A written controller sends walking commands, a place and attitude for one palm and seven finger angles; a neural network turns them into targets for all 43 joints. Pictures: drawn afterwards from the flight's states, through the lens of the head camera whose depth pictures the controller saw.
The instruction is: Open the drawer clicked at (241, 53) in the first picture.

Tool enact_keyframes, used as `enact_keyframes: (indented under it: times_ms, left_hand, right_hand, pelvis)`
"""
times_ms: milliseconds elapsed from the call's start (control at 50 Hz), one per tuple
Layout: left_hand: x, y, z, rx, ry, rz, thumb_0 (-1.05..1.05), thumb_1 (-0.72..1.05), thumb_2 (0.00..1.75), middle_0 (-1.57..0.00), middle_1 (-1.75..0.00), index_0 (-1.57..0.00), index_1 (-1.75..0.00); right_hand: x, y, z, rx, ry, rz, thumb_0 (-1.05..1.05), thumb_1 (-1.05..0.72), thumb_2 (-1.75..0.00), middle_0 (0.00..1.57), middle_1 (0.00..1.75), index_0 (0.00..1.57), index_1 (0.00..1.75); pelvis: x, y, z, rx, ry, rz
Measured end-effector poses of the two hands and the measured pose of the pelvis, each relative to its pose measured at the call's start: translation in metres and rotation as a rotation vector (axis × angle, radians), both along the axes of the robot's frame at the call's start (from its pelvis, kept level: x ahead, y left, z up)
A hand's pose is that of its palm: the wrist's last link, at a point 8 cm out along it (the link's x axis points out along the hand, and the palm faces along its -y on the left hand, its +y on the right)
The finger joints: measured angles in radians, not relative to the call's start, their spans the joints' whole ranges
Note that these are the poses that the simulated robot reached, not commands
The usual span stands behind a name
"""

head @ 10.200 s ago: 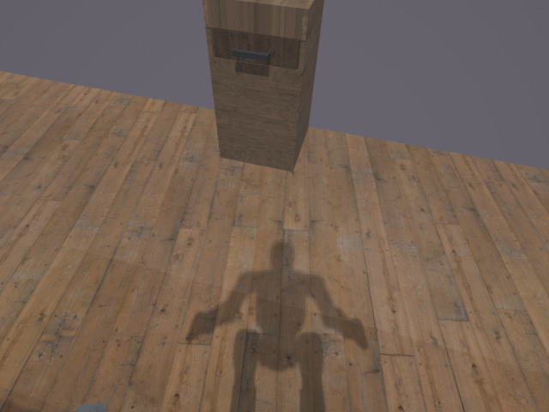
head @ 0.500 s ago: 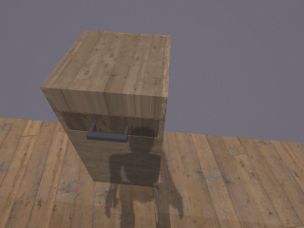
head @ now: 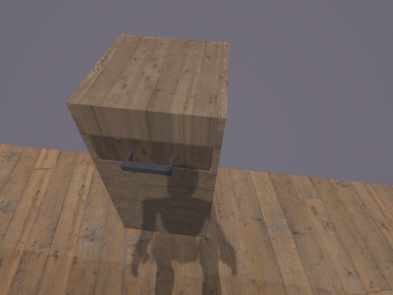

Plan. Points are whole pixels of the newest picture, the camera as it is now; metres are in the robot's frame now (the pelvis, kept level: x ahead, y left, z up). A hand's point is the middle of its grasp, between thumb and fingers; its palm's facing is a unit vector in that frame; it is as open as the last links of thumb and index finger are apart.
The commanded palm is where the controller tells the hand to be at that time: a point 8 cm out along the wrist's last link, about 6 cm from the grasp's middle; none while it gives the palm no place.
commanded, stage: come to a stop and stand still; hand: left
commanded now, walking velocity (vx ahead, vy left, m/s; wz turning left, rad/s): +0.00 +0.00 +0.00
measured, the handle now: (149, 162) +0.51 +0.19 -0.12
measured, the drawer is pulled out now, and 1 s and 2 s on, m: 0.00 0.00 0.00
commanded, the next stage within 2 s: look again from close up in 1.26 s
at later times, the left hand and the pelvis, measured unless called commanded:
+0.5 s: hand out of the picture +0.01 +0.17 -0.18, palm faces +0.03 -0.99 -0.17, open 7.3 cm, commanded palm none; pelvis +0.01 +0.00 +0.00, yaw +0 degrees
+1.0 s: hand out of the picture -0.06 +0.18 -0.18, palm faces +0.04 -0.99 -0.15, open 7.4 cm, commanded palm none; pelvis -0.01 +0.03 +0.00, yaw +1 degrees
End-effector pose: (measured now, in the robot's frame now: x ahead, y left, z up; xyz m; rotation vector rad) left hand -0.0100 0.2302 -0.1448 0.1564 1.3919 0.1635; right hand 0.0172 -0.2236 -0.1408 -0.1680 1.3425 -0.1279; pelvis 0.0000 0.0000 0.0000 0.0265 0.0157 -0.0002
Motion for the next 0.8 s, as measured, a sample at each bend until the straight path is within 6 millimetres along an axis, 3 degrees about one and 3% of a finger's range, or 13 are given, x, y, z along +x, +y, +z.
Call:
enact_keyframes:
  times_ms: [100, 180, 280, 420, 540, 800]
  left_hand:
    - [-0.009, -0.017, 0.003, -0.015, 0.038, 0.008, 0.01, 0.91, 0.90, -0.20, -0.30, -0.20, -0.30]
    - [-0.015, -0.028, 0.001, -0.025, 0.077, -0.008, 0.01, 0.91, 0.90, -0.20, -0.30, -0.20, -0.30]
    - [-0.007, -0.032, -0.005, -0.043, 0.061, 0.000, 0.01, 0.91, 0.90, -0.20, -0.30, -0.20, -0.30]
    - [0.013, -0.025, -0.010, -0.046, -0.019, -0.002, 0.01, 0.91, 0.90, -0.20, -0.30, -0.20, -0.30]
    - [0.016, -0.011, -0.010, -0.034, -0.054, -0.002, 0.01, 0.92, 0.90, -0.20, -0.30, -0.20, -0.30]
    - [-0.021, 0.004, -0.006, -0.037, 0.014, 0.016, 0.01, 0.91, 0.90, -0.20, -0.30, -0.20, -0.30]
  right_hand:
    - [-0.010, -0.002, -0.004, 0.019, 0.052, -0.011, 0.01, -0.92, -0.90, 0.20, 0.30, 0.20, 0.30]
    - [-0.008, -0.004, -0.006, 0.020, 0.054, -0.022, 0.01, -0.93, -0.90, 0.20, 0.30, 0.20, 0.30]
    - [-0.001, -0.003, -0.005, 0.005, 0.028, -0.026, 0.01, -0.93, -0.90, 0.20, 0.30, 0.20, 0.30]
    - [0.009, -0.001, -0.002, -0.019, -0.014, -0.022, 0.02, -0.93, -0.90, 0.20, 0.30, 0.20, 0.30]
    - [0.009, 0.002, 0.002, -0.028, -0.036, -0.015, 0.01, -0.93, -0.90, 0.20, 0.30, 0.20, 0.30]
    - [-0.016, 0.018, 0.005, -0.016, 0.013, -0.005, 0.01, -0.92, -0.90, 0.20, 0.30, 0.20, 0.30]
  pelvis:
    - [0.008, -0.005, 0.001, -0.015, 0.006, 0.001]
    - [0.012, -0.005, -0.001, -0.035, 0.007, 0.003]
    - [0.018, -0.005, -0.003, -0.031, -0.009, 0.004]
    - [0.016, -0.001, -0.004, -0.029, -0.033, 0.003]
    - [0.010, 0.004, -0.003, -0.031, -0.044, 0.006]
    - [-0.003, 0.017, 0.002, -0.033, -0.043, 0.010]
